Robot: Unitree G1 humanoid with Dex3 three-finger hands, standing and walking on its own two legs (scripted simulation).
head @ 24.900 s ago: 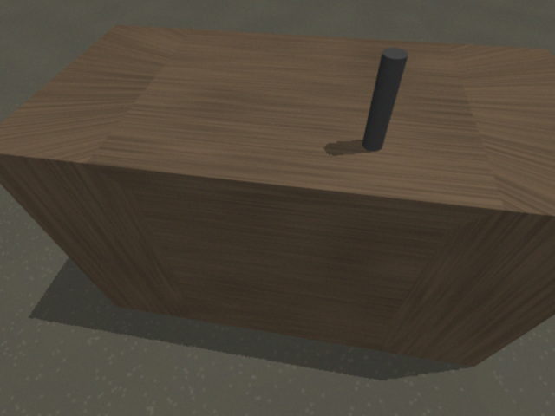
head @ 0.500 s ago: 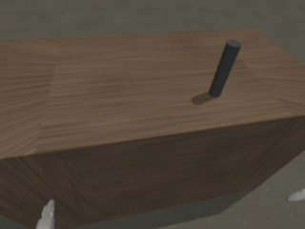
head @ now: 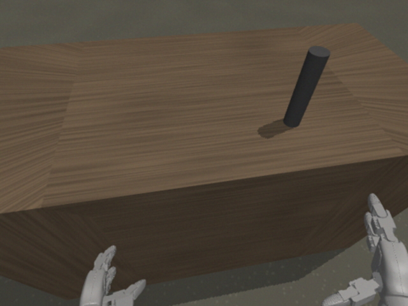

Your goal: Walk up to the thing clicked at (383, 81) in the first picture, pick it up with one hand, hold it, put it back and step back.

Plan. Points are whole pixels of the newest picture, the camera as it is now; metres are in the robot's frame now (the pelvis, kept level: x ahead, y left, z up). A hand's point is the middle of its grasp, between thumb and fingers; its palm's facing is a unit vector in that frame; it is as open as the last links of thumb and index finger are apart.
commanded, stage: home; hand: right
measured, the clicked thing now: (303, 91) +0.52 -0.23 +0.12
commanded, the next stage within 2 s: none
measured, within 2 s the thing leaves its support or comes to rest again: neither
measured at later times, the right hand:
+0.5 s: hand (287, 269) +0.20 -0.17 -0.11, palm faces +0.09 +0.97 -0.23, open 17.4 cm
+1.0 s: hand out of the picture +0.13 -0.25 -0.14, palm faces -0.05 +0.92 -0.38, open 17.3 cm
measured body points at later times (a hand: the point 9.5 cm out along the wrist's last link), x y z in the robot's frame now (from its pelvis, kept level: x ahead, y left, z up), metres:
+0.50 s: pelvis +0.02 +0.01 -0.01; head +0.06 +0.00 +0.44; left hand +0.15 +0.25 -0.12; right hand +0.19 -0.22 -0.09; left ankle +0.00 +0.13 -0.74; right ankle +0.02 -0.13 -0.74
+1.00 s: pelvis +0.02 +0.00 +0.00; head +0.02 +0.01 +0.45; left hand +0.13 +0.29 -0.12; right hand +0.13 -0.29 -0.11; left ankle +0.00 +0.13 -0.74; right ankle +0.02 -0.13 -0.74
